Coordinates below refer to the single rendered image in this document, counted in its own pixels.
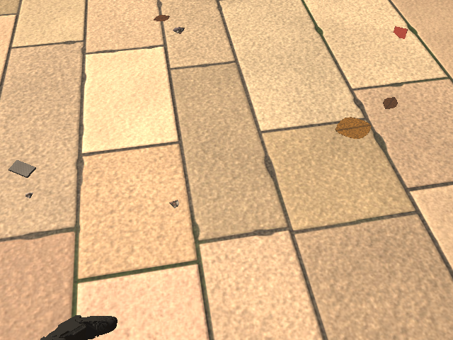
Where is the left robot hand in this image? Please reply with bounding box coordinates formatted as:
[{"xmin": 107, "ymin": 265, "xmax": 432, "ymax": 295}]
[{"xmin": 40, "ymin": 315, "xmax": 117, "ymax": 340}]

